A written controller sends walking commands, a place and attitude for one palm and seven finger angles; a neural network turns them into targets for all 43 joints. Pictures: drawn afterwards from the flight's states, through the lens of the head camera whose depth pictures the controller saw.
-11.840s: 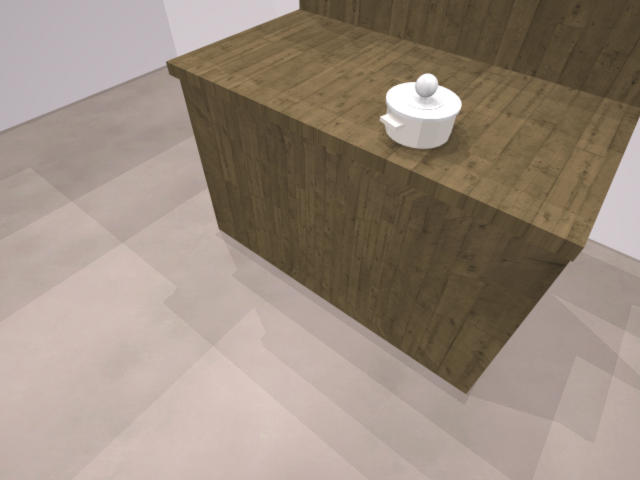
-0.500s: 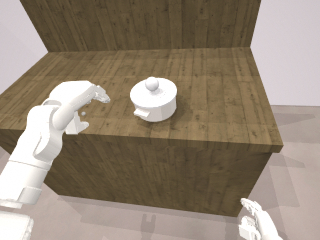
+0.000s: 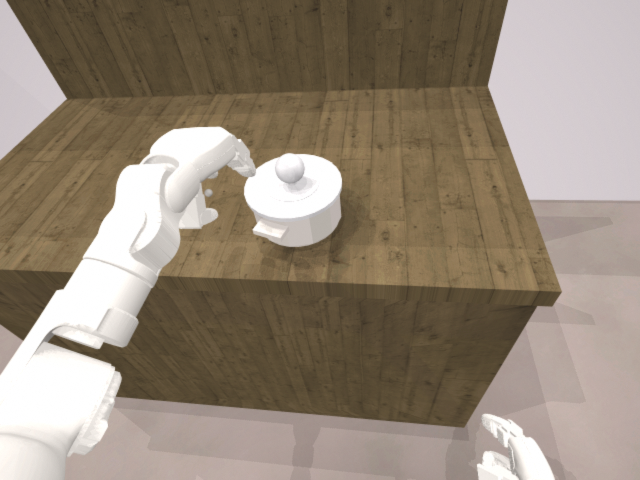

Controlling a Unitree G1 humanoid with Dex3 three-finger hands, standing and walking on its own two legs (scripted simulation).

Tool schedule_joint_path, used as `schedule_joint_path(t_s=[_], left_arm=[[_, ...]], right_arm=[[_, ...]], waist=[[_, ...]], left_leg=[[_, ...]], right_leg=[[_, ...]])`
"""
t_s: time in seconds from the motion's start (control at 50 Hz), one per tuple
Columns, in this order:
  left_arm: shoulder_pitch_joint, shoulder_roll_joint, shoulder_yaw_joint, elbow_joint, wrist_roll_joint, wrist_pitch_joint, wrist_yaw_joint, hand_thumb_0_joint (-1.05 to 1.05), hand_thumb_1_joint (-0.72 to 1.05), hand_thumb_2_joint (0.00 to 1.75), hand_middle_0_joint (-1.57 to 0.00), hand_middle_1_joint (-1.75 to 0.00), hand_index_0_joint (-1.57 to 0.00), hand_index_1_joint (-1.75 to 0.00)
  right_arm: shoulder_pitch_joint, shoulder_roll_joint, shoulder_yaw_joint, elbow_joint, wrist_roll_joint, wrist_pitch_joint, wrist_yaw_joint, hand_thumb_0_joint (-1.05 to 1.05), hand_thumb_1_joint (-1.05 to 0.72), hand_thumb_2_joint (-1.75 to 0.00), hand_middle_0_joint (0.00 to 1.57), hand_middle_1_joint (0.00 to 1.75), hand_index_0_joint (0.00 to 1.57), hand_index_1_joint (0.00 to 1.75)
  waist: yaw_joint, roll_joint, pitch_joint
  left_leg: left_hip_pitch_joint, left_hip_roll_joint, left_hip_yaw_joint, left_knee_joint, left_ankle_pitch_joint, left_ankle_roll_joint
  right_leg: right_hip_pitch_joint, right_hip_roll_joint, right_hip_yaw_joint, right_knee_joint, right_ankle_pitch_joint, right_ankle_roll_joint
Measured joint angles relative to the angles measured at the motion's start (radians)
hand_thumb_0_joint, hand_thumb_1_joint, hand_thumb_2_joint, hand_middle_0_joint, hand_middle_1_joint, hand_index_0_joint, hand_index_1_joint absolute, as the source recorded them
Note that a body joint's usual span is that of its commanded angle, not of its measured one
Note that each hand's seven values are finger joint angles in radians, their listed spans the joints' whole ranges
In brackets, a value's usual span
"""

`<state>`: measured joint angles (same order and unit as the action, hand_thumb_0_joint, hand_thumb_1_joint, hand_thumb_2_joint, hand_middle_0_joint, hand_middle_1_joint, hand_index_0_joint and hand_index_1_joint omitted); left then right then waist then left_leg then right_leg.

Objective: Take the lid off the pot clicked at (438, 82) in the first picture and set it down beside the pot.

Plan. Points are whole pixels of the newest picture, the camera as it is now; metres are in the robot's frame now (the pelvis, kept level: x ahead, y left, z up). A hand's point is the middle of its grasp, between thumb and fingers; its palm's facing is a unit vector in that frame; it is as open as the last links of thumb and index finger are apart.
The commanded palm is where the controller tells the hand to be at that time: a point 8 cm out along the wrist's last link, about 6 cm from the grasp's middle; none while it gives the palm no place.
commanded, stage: move the open hand above the knob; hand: left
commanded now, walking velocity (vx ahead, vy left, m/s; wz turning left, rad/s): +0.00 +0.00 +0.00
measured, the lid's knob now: (289, 168) +0.56 +0.08 +0.09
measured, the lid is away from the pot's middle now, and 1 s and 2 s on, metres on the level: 0.00 0.00 0.00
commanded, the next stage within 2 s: lower the open fingers around the knob in 1.40 s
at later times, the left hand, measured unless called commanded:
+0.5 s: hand (253, 154) +0.48 +0.11 +0.17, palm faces -0.28 -0.02 -0.96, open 10.1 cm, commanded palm +0.48 +0.12 +0.24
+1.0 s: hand (274, 133) +0.53 +0.09 +0.18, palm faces -0.28 -0.03 -0.96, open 10.1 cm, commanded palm +0.52 +0.10 +0.24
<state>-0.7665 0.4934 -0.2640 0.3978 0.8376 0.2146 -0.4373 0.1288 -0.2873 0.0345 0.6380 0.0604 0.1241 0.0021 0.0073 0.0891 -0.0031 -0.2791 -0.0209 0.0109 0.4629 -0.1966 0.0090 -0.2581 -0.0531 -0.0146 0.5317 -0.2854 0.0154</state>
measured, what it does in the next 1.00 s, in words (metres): stands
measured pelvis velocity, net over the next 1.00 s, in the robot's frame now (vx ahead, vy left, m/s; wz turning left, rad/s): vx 0.03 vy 0.01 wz -0.05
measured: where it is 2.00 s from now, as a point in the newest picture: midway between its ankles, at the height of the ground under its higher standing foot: outside the picture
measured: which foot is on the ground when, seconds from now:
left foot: down 0.00-1.00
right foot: down 0.00-1.00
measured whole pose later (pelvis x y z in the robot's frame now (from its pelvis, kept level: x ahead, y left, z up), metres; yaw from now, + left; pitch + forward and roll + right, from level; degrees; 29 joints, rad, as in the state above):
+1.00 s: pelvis +0.03 +0.01 +0.00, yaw -3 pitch +8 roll +1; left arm -1.20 0.38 -0.26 0.99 0.90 0.21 -0.35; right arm 0.28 -0.28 0.00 0.72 0.06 0.11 -0.01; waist -0.10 0.07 -0.06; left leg -0.35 -0.01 0.06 0.43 -0.22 0.02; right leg -0.35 -0.04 0.03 0.48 -0.28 0.03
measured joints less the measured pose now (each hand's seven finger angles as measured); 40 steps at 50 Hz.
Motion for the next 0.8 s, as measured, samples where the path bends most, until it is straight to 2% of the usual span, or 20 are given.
schedule_joint_path(t_s=[0.16, 0.34, 0.46, 0.58, 0.72, 0.8], left_arm=[[-0.107, -0.047, -0.035, 0.124, 0.011, 0.025, 0.014, 0.0, -0.34, 1.52, -0.85, -0.09, -0.85, -0.08], [-0.209, -0.081, -0.043, 0.262, 0.02, 0.033, 0.022, 0.0, -0.34, 1.52, -0.85, -0.09, -0.85, -0.08], [-0.281, -0.097, -0.049, 0.362, 0.027, 0.017, 0.031, 0.0, -0.34, 1.52, -0.85, -0.09, -0.85, -0.08], [-0.34, -0.108, -0.029, 0.447, 0.034, -0.002, 0.052, 0.0, -0.33, 1.52, -0.85, -0.09, -0.85, -0.08], [-0.41, -0.122, -0.036, 0.551, 0.042, 0.012, 0.071, 0.0, -0.33, 1.52, -0.85, -0.09, -0.85, -0.08], [-0.426, -0.118, -0.004, 0.575, 0.052, -0.001, 0.08, 0.0, -0.33, 1.52, -0.85, -0.09, -0.85, -0.08]], right_arm=[[0.011, 0.008, 0.002, 0.015, 0.002, 0.01, 0.002, 0.01, -0.91, -0.9, 0.2, 0.3, 0.2, 0.3], [0.033, 0.008, -0.002, 0.03, 0.002, 0.018, 0.0, 0.01, -0.91, -0.9, 0.2, 0.3, 0.2, 0.3], [0.057, 0.007, -0.009, 0.044, 0.001, 0.012, -0.01, 0.01, -0.91, -0.9, 0.2, 0.3, 0.2, 0.3], [0.09, 0.003, -0.019, 0.058, -0.003, 0.005, -0.011, 0.01, -0.91, -0.9, 0.2, 0.3, 0.2, 0.3], [0.118, 0.0, -0.024, 0.079, -0.001, 0.003, -0.012, 0.01, -0.91, -0.9, 0.2, 0.3, 0.2, 0.3], [0.134, 0.001, -0.027, 0.081, -0.006, -0.008, -0.017, 0.01, -0.91, -0.9, 0.2, 0.3, 0.2, 0.3]], waist=[[-0.012, -0.005, -0.013], [-0.032, -0.012, -0.022], [-0.049, -0.02, -0.024], [-0.068, -0.023, -0.033], [-0.09, -0.025, -0.041], [-0.103, -0.025, -0.047]], left_leg=[[-0.015, -0.004, 0.002, 0.001, -0.008, 0.003], [-0.024, -0.004, 0.009, -0.004, -0.013, 0.005], [-0.033, -0.001, 0.012, -0.009, -0.014, 0.005], [-0.043, 0.002, 0.02, -0.017, -0.016, 0.006], [-0.059, 0.006, 0.028, -0.023, -0.016, 0.008], [-0.067, 0.009, 0.036, -0.027, -0.016, 0.009]], right_leg=[[-0.015, -0.004, 0.002, 0.001, -0.007, 0.003], [-0.028, -0.004, 0.009, -0.004, -0.01, 0.005], [-0.037, -0.001, 0.013, -0.011, -0.008, 0.005], [-0.049, 0.003, 0.021, -0.022, -0.004, 0.006], [-0.066, 0.006, 0.028, -0.034, 0.002, 0.007], [-0.077, 0.009, 0.036, -0.04, 0.006, 0.008]])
